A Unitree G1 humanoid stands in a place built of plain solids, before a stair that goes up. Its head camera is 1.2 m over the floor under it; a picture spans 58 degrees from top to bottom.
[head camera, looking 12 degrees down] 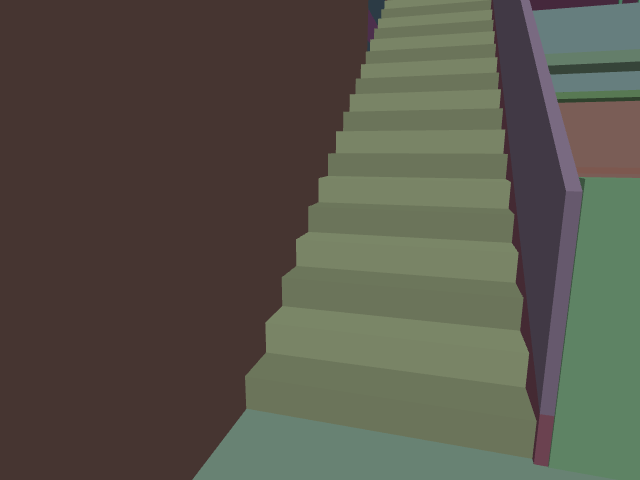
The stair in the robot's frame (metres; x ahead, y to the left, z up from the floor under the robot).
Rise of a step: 0.17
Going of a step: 0.25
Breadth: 1.24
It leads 16 degrees to the right of straight ahead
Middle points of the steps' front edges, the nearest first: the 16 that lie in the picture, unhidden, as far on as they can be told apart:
1.66 -0.25 0.17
1.90 -0.31 0.33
2.13 -0.38 0.50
2.37 -0.45 0.66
2.61 -0.52 0.83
2.85 -0.58 1.00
3.08 -0.65 1.16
3.32 -0.72 1.33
3.56 -0.79 1.49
3.80 -0.85 1.66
4.03 -0.92 1.83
4.27 -0.99 1.99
4.51 -1.06 2.16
4.75 -1.12 2.32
4.99 -1.19 2.49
5.22 -1.26 2.65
